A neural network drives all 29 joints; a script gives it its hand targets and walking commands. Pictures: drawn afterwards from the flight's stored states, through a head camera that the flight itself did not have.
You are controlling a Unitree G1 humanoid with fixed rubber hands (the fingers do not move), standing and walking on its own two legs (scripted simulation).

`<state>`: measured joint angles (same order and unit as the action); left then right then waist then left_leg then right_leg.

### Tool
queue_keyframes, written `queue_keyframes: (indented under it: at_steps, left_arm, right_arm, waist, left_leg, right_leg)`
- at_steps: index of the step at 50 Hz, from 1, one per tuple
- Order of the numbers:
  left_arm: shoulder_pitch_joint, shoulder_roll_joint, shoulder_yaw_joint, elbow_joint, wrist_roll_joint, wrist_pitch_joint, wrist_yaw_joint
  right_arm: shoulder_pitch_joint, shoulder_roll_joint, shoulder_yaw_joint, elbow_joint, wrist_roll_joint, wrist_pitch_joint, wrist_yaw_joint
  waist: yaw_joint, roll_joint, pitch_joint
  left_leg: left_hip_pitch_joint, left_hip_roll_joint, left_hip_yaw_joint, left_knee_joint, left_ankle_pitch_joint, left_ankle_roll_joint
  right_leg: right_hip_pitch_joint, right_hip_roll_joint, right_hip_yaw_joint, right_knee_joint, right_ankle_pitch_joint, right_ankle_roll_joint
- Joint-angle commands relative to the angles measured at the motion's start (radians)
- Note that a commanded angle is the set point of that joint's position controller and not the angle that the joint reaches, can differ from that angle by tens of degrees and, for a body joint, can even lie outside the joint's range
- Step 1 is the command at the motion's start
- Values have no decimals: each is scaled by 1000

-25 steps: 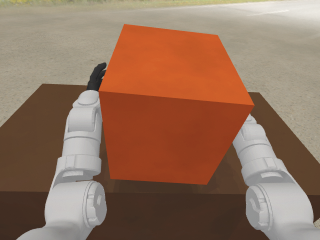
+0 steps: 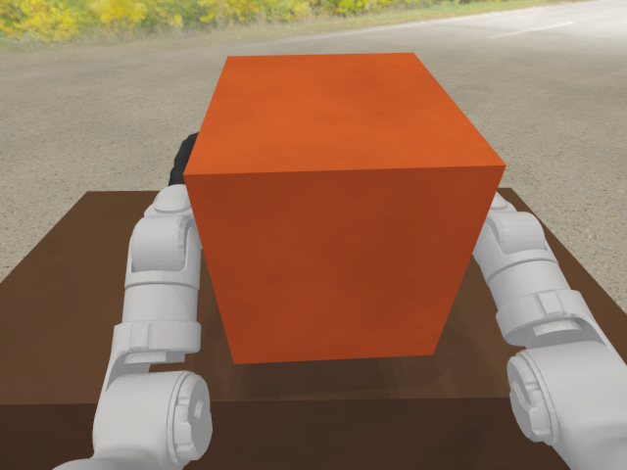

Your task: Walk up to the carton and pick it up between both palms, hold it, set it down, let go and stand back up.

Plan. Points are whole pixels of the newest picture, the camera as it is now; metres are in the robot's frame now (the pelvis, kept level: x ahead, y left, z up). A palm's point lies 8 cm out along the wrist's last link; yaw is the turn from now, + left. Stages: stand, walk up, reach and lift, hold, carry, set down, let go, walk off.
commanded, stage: reach and lift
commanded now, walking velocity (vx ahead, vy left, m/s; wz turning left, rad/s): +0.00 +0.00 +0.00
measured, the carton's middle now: (327, 201) +0.39 -0.01 +0.23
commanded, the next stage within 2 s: hold in 0.94 s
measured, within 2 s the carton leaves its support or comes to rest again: neither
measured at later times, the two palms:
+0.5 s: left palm (166, 175) +0.36 +0.17 +0.28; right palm (467, 172) +0.36 -0.17 +0.28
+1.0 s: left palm (162, 160) +0.36 +0.17 +0.30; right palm (468, 155) +0.37 -0.17 +0.30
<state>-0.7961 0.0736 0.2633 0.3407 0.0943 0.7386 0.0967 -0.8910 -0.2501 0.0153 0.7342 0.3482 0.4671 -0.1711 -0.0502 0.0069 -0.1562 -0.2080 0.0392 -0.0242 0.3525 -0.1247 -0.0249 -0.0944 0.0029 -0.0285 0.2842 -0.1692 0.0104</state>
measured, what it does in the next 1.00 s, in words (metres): stands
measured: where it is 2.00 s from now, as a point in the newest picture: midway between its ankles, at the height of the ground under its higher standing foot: outside the picture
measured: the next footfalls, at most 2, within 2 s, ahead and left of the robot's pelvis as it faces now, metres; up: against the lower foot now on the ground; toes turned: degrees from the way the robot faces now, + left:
none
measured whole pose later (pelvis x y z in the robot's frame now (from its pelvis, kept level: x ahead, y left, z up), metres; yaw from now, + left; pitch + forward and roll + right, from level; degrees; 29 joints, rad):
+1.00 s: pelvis -0.01 +0.01 +0.00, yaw -1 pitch +0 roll -2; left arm -1.03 0.17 0.24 0.55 0.08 0.87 0.07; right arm -1.12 -0.30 0.02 0.92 0.41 0.63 -0.18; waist -0.05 -0.02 -0.24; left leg -0.28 0.04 -0.04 0.39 -0.12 -0.02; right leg -0.16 0.02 0.00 0.30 -0.15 0.01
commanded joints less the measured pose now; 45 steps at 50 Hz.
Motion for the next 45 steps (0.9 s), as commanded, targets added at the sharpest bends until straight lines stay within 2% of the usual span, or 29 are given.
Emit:
queue_keyframes:
  at_steps: [1, 4, 5, 6, 7, 9, 12, 13, 14, 15, 17, 18, 20, 21, 23, 24, 27, 32, 35, 36, 40, 41, 44, 45]
  left_arm:
    - [-789, -548, -392, -198, -132, -47, -202]
    - [-815, -517, -390, -233, -131, -30, -217]
    - [-826, -527, -399, -235, -130, -22, -218]
    - [-827, -535, -417, -254, -145, -20, -217]
    - [-849, -530, -416, -265, -143, -17, -217]
    - [-861, -539, -437, -269, -159, -7, -212]
    - [-857, -523, -408, -233, -142, 7, -215]
    - [-872, -511, -390, -193, -131, 10, -217]
    - [-880, -513, -387, -198, -132, 13, -220]
    - [-892, -517, -394, -200, -137, 15, -219]
    - [-923, -523, -396, -187, -146, 13, -217]
    - [-952, -526, -408, -201, -158, 13, -214]
    - [-969, -523, -412, -191, -169, 11, -208]
    - [-981, -535, -421, -203, -177, 12, -204]
    - [-982, -524, -388, -122, -160, 23, -205]
    - [-966, -518, -368, -76, -151, 25, -210]
    - [-1007, -525, -349, -44, -150, 21, -212]
    - [-1094, -572, -401, -94, -207, 9, -188]
    - [-1112, -580, -394, -72, -213, 6, -177]
    - [-1095, -576, -381, -55, -203, 8, -177]
    - [-1106, -583, -369, -26, -195, 18, -179]
    - [-1111, -579, -363, -5, -197, 17, -177]
    - [-1129, -591, -384, -50, -220, 12, -168]
    - [-1129, -588, -375, -21, -207, 16, -168]
  right_arm:
    - [-848, 696, 296, -399, 174, 19, 91]
    - [-876, 713, 305, -437, 200, 47, 80]
    - [-878, 702, 294, -436, 204, 55, 79]
    - [-904, 706, 307, -482, 214, 57, 76]
    - [-911, 713, 307, -480, 221, 65, 74]
    - [-938, 698, 298, -515, 231, 80, 71]
    - [-961, 697, 282, -495, 230, 100, 75]
    - [-961, 692, 268, -442, 220, 111, 77]
    - [-972, 704, 266, -442, 223, 112, 80]
    - [-981, 698, 254, -439, 217, 116, 84]
    - [-1004, 703, 243, -413, 213, 119, 92]
    - [-1004, 698, 228, -393, 213, 124, 93]
    - [-1037, 708, 233, -397, 213, 123, 99]
    - [-1021, 699, 225, -374, 214, 129, 101]
    - [-1039, 673, 187, -313, 202, 136, 107]
    - [-1039, 671, 176, -291, 188, 136, 110]
    - [-1069, 665, 152, -228, 185, 134, 123]
    - [-1125, 661, 155, -256, 215, 116, 134]
    - [-1132, 651, 139, -225, 211, 115, 140]
    - [-1149, 654, 144, -236, 213, 112, 140]
    - [-1152, 630, 117, -192, 214, 117, 144]
    - [-1182, 631, 121, -203, 213, 113, 146]
    - [-1194, 643, 146, -238, 236, 110, 145]
    - [-1174, 624, 124, -192, 231, 118, 144]
  waist:
    - [-9, -26, -418]
    - [-2, -38, -411]
    - [-14, -16, -407]
    - [-14, -19, -435]
    - [-8, -12, -436]
    - [-23, 2, -437]
    - [-1, -10, -418]
    - [4, -9, -373]
    - [9, -16, -378]
    - [1, -14, -395]
    - [8, -10, -406]
    - [-10, 4, -418]
    - [-1, 1, -450]
    - [-14, 16, -455]
    - [-14, 24, -390]
    - [-10, 8, -364]
    - [-8, 22, -368]
    - [-16, 71, -500]
    - [-19, 87, -484]
    - [-7, 72, -484]
    - [-14, 90, -454]
    - [-8, 76, -460]
    - [-4, 74, -526]
    - [-15, 92, -480]
  left_leg:
    - [261, -96, 3, 32, 287, 2]
    - [252, -100, 4, 36, 284, 6]
    - [251, -99, 2, 36, 286, 1]
    - [255, -99, 1, 41, 302, -2]
    - [247, -103, 0, 45, 301, -1]
    - [247, -99, -7, 46, 301, -7]
    - [240, -96, -5, 39, 256, 6]
    - [229, -96, -3, 28, 211, 8]
    - [224, -95, -3, 27, 204, 13]
    - [231, -92, -2, 22, 191, 14]
    - [229, -87, -2, 18, 173, 16]
    - [233, -84, -5, 16, 170, 10]
    - [233, -83, -4, 18, 171, 15]
    - [233, -82, -8, 16, 185, 6]
    - [205, -80, -5, 1, 126, 8]
    - [189, -80, -3, -6, 92, 15]
    - [171, -74, -2, -20, 50, 15]
    - [204, -67, -11, 3, 140, -12]
    - [195, -66, -12, -2, 115, -15]
    - [187, -68, -11, 0, 113, -10]
    - [169, -60, -17, -14, 89, -16]
    - [167, -62, -17, -13, 83, -11]
    - [204, -61, -23, 7, 156, -16]
    - [192, -61, -23, 2, 139, -23]
  right_leg:
    - [76, 49, 36, -1, 396, 55]
    - [79, 50, 37, 1, 389, 62]
    - [71, 54, 35, 7, 401, 60]
    - [80, 59, 36, 12, 422, 60]
    - [79, 61, 41, 13, 428, 62]
    - [69, 69, 39, 16, 426, 59]
    - [39, 72, 44, 1, 345, 54]
    - [14, 70, 44, -9, 280, 52]
    - [8, 71, 44, -11, 258, 51]
    - [5, 75, 40, -12, 234, 48]
    - [-9, 78, 42, -18, 199, 41]
    - [-15, 81, 39, -17, 195, 37]
    - [-9, 84, 37, -17, 201, 36]
    - [-6, 88, 35, -11, 215, 33]
    - [-33, 85, 38, -29, 139, 28]
    - [-40, 82, 39, -36, 112, 26]
    - [-45, 77, 39, -42, 65, 17]
    - [-10, 89, 41, -20, 140, 8]
    - [-34, 86, 45, -27, 110, 6]
    - [-27, 87, 44, -26, 109, 8]
    - [-27, 86, 46, -27, 93, 3]
    - [-33, 86, 46, -31, 83, 4]
    - [-18, 92, 47, -21, 149, 5]
    - [-31, 90, 50, -26, 126, 3]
